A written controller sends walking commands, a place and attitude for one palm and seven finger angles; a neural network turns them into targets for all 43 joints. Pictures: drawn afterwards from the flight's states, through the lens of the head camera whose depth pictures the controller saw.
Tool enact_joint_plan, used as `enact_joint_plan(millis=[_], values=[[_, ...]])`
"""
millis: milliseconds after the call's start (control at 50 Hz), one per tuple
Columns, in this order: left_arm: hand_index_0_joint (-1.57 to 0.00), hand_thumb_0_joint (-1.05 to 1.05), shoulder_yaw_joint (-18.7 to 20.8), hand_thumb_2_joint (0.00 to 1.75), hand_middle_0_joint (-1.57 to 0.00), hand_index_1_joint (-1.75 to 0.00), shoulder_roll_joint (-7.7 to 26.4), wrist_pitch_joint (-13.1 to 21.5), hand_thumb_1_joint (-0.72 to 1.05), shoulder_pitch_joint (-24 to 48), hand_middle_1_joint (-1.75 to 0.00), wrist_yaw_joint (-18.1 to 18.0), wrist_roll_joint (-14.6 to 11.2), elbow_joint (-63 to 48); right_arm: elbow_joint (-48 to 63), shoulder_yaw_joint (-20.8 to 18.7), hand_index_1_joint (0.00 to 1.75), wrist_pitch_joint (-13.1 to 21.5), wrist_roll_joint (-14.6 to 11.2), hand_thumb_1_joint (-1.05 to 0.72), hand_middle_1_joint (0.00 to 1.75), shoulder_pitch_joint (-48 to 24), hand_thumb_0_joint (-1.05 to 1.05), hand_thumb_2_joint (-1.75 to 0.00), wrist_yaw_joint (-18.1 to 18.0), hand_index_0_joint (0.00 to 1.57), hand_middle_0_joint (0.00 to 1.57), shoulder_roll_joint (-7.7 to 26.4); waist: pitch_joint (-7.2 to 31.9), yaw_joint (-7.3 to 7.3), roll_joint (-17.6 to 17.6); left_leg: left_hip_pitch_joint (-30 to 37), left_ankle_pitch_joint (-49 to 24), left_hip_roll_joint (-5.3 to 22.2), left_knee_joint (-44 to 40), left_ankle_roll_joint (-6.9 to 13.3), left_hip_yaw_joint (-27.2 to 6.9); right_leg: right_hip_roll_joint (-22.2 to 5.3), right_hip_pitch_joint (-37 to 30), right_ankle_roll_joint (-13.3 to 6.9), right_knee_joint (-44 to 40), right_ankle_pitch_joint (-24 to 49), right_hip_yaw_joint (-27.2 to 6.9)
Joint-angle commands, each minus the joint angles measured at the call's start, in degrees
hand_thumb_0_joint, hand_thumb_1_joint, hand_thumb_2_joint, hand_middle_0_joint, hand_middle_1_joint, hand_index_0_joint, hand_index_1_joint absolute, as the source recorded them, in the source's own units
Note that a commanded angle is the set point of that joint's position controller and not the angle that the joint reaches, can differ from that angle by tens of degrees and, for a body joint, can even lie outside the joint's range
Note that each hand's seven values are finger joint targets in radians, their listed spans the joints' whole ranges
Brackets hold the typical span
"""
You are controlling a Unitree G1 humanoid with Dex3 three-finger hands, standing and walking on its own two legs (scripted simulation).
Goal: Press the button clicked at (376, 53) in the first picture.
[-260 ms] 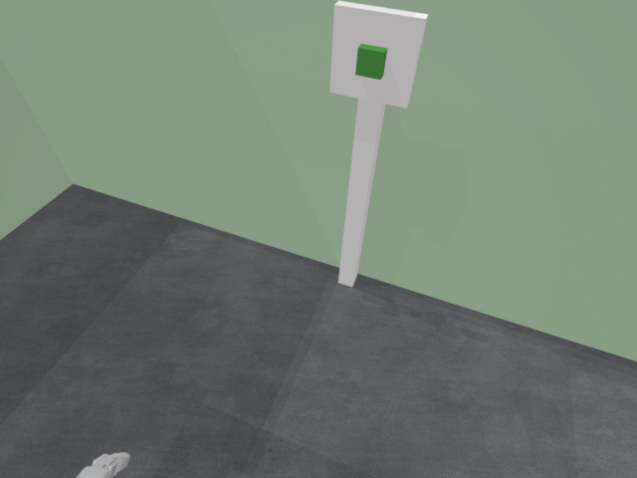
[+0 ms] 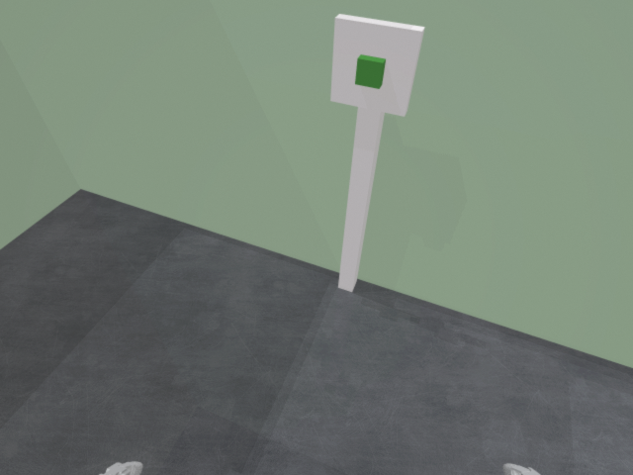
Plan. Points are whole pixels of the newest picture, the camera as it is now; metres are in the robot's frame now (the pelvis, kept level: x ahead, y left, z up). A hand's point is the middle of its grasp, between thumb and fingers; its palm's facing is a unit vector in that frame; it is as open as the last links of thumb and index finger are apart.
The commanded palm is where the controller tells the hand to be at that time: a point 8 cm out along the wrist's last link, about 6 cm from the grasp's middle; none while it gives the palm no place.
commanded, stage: stand and wait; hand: left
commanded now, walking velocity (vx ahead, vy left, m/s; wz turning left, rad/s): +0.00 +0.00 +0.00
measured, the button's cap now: (370, 71) +0.91 -0.06 +0.12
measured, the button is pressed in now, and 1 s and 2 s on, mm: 0 0 0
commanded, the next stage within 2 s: look at it before walking up in 0.78 s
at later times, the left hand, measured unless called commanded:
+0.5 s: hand out of the picture +0.04 +0.23 -0.15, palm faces -0.02 -0.94 -0.34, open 7.4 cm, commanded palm none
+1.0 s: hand out of the picture +0.06 +0.22 -0.15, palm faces -0.03 -0.94 -0.33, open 7.4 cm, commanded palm none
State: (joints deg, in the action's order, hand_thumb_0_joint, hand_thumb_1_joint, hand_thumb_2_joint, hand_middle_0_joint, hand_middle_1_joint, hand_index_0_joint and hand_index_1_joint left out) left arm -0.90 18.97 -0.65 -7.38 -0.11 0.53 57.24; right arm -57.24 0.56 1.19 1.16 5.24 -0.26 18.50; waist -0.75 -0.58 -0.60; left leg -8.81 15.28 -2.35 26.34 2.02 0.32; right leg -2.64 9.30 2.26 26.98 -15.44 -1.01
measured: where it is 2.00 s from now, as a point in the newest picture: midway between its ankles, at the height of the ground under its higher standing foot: outside the picture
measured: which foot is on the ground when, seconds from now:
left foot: down 0.00-1.00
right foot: down 0.00-1.00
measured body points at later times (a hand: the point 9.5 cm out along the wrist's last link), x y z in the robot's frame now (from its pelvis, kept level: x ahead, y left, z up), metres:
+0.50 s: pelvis -0.02 -0.02 +0.00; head -0.02 -0.03 +0.45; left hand +0.05 +0.28 -0.13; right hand +0.05 -0.32 -0.13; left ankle -0.01 +0.10 -0.74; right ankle -0.01 -0.15 -0.74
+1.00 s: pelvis -0.02 -0.03 +0.01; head -0.01 -0.03 +0.46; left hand +0.06 +0.27 -0.13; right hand +0.05 -0.32 -0.13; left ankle -0.01 +0.10 -0.74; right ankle -0.01 -0.15 -0.74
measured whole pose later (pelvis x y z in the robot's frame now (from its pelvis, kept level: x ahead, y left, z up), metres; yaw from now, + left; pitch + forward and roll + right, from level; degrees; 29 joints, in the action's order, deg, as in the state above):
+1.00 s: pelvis -0.02 -0.03 +0.01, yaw +0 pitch -2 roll +0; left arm -0.5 19.2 0.4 -8.0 0.1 0.4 62.2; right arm -64.2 0.5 0.9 0.8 7.8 -0.1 19.2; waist -1.9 0.0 -0.2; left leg -8.4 11.3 0.2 21.6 -0.5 -0.2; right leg -0.2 9.2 0.0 22.6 -11.5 -0.5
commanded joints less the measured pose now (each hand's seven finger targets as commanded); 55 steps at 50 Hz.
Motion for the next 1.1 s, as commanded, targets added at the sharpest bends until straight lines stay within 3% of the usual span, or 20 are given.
enact_joint_plan(millis=[0, 160, 300, 700, 900, 1080], values=[[-0.20, 0.00, 3.0, 0.90, -0.20, -0.30, 11.9, 1.4, 0.90, 2.6, -0.30, -0.6, 0.2, -3.2, 3.2, -3.3, 0.30, 1.1, -0.3, -0.90, 0.30, -3.1, 0.00, -0.90, -0.6, 0.20, 0.20, 12.7, 3.2, 0.41, 0.8, 0.2, -14.2, 8.3, -5.9, 0.9, -6.1, -3.6, -0.8, -3.5, -3.6, 11.0, -2.6], [-0.20, 0.00, 3.0, 0.90, -0.20, -0.30, 12.1, 1.5, 0.90, 2.0, -0.30, -0.4, 0.2, -1.4, 1.2, -3.1, 0.30, 0.9, -0.5, -0.90, 0.30, -2.6, 0.00, -0.90, -0.5, 0.20, 0.20, 12.7, 2.0, 0.42, 1.1, -0.8, -7.5, 8.2, -7.7, 0.6, -6.5, -3.8, -0.3, -3.7, -6.0, 6.8, -3.8], [-0.20, 0.00, 2.9, 0.90, -0.20, -0.30, 12.4, 1.9, 0.90, 1.6, -0.30, -0.4, 0.1, 0.2, -0.8, -2.8, 0.30, 0.9, -0.6, -0.90, 0.30, -1.6, 0.00, -0.90, -0.4, 0.20, 0.20, 12.8, 2.1, 0.42, -0.5, -0.4, -7.2, 8.2, -7.8, 0.3, -6.4, -4.3, -0.2, -4.0, -7.4, 6.4, -4.8], [-0.20, 0.00, 3.0, 0.90, -0.20, -0.30, 12.4, 2.1, 0.90, 2.0, -0.30, -0.3, 0.2, 1.3, -3.1, -2.6, 0.30, 0.7, -0.5, -0.90, 0.30, -0.3, 0.00, -0.90, -0.2, 0.20, 0.20, 12.3, 0.1, 0.50, -0.3, -1.2, -4.8, 8.3, -8.6, -0.5, -6.1, -4.3, 1.7, -4.2, -10.0, 1.6, -6.5], [-0.20, 0.00, 3.0, 0.90, -0.20, -0.30, 12.3, 2.3, 0.90, 2.0, -0.30, -0.4, 0.1, 1.2, -3.2, -2.5, 0.30, 0.9, -0.6, -0.90, 0.30, -0.3, 0.00, -0.90, -0.3, 0.20, 0.20, 12.5, 2.8, 0.44, 0.1, 0.3, -8.8, 8.9, -8.4, -0.5, -6.0, -4.3, -0.6, -4.2, -8.9, 7.5, -5.8], [-0.20, 0.00, 2.9, 0.90, -0.20, -0.30, 12.3, 2.3, 0.90, 1.9, -0.30, -0.5, 0.1, 1.7, -3.3, -2.5, 0.30, 0.8, -0.7, -0.90, 0.30, -1.1, 0.00, -0.90, -0.4, 0.20, 0.20, 12.4, 2.0, 0.35, 0.2, 0.8, -10.1, 9.0, -8.7, -0.6, -6.0, -4.3, -0.9, -4.0, -8.8, 9.8, -5.3]])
